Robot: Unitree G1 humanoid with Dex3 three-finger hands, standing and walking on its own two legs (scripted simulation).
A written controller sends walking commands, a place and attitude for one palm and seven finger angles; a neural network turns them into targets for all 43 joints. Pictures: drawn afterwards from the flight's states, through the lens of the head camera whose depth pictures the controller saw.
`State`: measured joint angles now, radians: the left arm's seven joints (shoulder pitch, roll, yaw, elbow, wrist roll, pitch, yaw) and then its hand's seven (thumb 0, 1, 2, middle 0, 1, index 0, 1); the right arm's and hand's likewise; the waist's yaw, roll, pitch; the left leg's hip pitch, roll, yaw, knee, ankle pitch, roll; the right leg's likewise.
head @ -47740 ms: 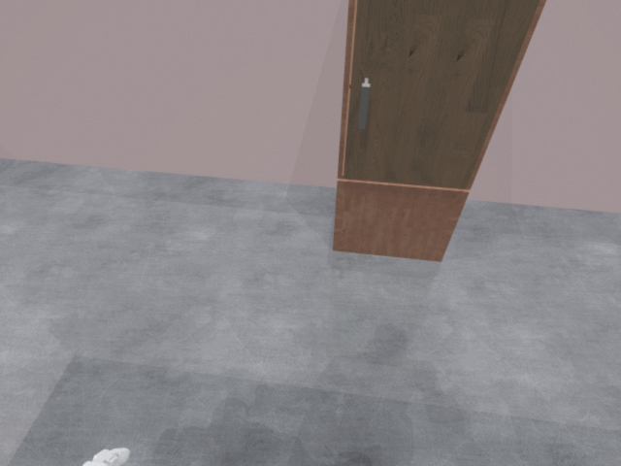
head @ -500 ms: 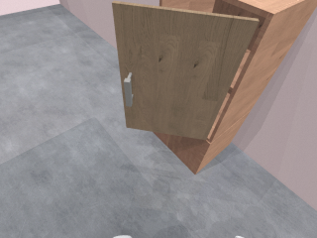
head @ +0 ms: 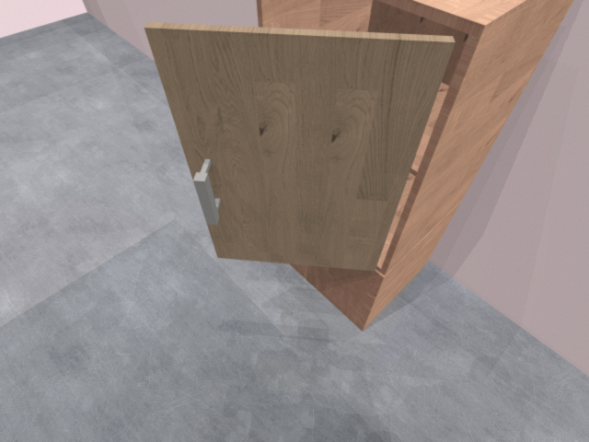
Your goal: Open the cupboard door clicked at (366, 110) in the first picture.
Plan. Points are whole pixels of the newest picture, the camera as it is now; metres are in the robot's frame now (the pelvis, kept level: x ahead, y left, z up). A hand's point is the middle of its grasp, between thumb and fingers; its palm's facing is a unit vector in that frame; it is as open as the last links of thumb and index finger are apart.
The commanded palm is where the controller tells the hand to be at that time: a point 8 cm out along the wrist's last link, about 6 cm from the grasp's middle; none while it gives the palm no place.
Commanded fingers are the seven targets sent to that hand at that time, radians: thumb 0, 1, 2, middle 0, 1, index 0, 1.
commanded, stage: come to a stop and stand still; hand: left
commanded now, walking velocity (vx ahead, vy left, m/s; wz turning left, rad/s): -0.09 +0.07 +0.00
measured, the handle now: (209, 192) +0.56 +0.19 -0.05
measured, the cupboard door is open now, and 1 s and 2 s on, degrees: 41 41 41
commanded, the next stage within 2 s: look again from close up in 0.62 s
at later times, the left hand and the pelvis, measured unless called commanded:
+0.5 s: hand out of the picture -0.02 +0.19 -0.17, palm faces +0.01 -0.98 -0.22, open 7.4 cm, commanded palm none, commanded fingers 0.00 0.90 0.90 -0.20 -0.30 -0.20 -0.30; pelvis -0.03 +0.01 +0.01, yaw -1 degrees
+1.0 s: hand out of the picture -0.04 +0.20 -0.17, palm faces +0.00 -0.97 -0.24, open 7.4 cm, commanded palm none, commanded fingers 0.00 0.90 0.90 -0.20 -0.30 -0.20 -0.30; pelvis -0.05 +0.02 +0.00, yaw +0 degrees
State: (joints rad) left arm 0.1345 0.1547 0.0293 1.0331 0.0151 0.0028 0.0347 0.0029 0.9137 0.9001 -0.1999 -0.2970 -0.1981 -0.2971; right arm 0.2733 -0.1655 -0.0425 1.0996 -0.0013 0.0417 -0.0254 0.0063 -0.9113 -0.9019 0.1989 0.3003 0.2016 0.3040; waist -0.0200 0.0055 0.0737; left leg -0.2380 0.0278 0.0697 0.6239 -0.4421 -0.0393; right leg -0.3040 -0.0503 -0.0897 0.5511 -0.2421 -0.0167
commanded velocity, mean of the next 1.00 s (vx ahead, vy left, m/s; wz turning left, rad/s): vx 0.00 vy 0.00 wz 0.00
